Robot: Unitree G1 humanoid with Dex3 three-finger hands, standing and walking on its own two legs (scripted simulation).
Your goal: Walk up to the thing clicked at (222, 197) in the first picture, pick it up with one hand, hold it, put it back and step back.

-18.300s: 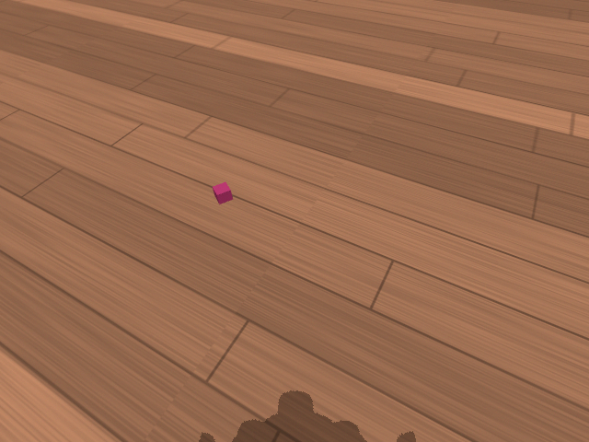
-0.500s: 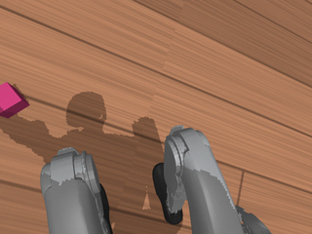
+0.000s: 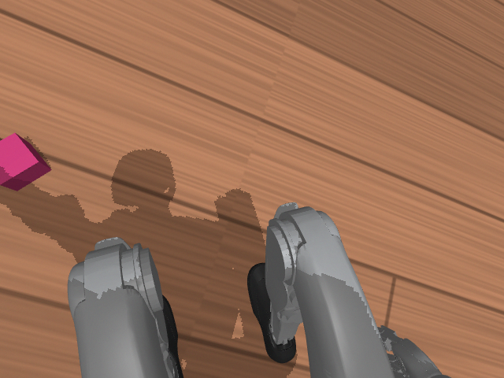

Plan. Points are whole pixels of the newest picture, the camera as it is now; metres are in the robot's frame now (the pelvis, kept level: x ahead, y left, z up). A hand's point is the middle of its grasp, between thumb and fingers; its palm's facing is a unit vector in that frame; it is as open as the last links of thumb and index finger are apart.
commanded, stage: rise first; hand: left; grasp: from above
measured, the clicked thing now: (16, 162) +0.48 +0.36 -0.29
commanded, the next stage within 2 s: none
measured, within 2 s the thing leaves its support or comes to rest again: neither
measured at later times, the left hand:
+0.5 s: hand out of the picture +0.42 +0.40 -0.17, palm faces -0.35 -0.27 -0.90, open 12.9 cm
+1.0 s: hand out of the picture +0.43 +0.40 -0.17, palm faces -0.34 -0.27 -0.90, open 12.7 cm
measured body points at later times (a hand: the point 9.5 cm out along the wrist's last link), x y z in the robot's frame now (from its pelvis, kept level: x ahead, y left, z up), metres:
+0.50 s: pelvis +0.00 +0.00 +0.00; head +0.25 +0.09 +0.36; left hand +0.44 +0.41 -0.12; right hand +0.07 -0.26 -0.10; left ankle +0.07 +0.12 -0.29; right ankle +0.10 -0.11 -0.29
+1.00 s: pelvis +0.00 +0.00 -0.01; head +0.25 +0.09 +0.36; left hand +0.44 +0.41 -0.12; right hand +0.07 -0.26 -0.10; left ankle +0.07 +0.12 -0.29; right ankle +0.10 -0.11 -0.29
